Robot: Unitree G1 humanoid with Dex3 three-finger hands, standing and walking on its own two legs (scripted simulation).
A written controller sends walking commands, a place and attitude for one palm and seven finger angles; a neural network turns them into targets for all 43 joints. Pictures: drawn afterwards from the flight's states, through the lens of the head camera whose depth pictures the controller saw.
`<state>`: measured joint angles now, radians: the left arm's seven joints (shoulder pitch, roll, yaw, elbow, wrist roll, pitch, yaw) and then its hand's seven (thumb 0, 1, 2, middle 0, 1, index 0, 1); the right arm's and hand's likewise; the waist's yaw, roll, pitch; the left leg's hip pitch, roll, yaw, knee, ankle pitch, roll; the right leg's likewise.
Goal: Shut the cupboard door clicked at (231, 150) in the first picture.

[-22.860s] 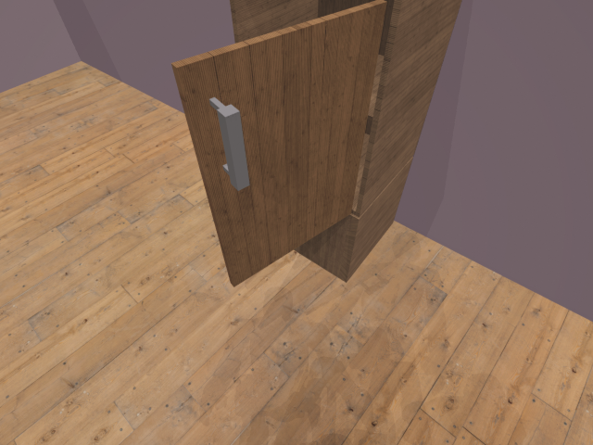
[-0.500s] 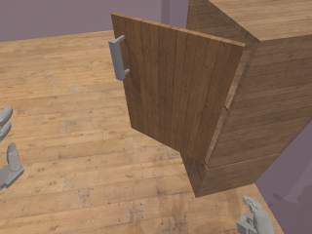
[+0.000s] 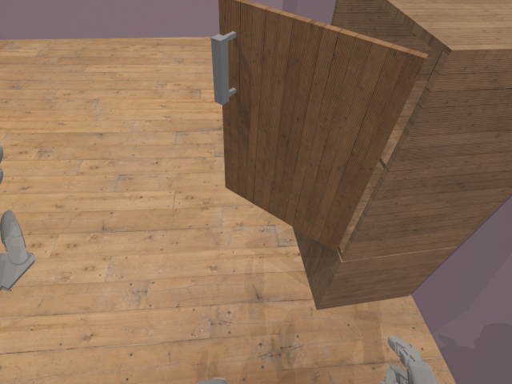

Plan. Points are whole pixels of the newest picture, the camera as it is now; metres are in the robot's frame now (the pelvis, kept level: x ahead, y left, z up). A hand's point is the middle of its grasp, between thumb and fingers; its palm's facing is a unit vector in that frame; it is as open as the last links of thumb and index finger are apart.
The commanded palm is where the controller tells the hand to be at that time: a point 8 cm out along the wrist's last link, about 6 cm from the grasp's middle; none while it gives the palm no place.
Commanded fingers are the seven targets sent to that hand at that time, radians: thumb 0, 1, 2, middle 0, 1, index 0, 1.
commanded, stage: step back with the hand held close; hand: left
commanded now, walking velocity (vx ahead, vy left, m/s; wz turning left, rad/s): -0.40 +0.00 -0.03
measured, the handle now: (226, 68) +0.73 +0.13 +0.13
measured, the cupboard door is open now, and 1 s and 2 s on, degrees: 45 45 45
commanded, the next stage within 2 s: stop stepping back and stand still in 0.44 s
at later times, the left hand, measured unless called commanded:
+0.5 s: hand (23, 309) +0.15 +0.24 +0.18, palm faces +0.24 -0.85 -0.46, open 7.5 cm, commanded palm +0.07 +0.29 +0.20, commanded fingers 0.00 0.90 0.90 -0.20 -0.30 -0.20 -0.30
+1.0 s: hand out of the picture +0.01 +0.28 +0.20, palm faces +0.33 -0.84 -0.44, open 7.5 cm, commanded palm -0.03 +0.33 +0.20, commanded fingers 0.00 0.90 0.90 -0.20 -0.30 -0.20 -0.30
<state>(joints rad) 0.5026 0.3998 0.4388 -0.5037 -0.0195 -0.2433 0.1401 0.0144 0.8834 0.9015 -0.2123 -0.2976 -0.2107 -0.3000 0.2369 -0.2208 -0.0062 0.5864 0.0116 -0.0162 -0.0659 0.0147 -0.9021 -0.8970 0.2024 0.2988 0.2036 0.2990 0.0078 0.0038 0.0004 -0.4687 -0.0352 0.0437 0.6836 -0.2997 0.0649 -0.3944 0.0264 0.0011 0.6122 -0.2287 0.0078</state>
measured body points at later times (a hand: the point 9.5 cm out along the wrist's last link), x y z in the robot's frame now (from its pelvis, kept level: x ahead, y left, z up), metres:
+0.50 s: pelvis -0.10 +0.01 +0.00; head -0.04 +0.04 +0.45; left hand +0.13 +0.28 +0.21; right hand +0.11 -0.22 -0.06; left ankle +0.09 +0.06 -0.72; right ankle -0.23 -0.12 -0.72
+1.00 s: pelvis -0.18 +0.04 +0.00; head -0.21 +0.09 +0.45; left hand -0.01 +0.33 +0.22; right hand -0.08 -0.21 -0.07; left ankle -0.04 +0.09 -0.69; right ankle -0.23 -0.12 -0.72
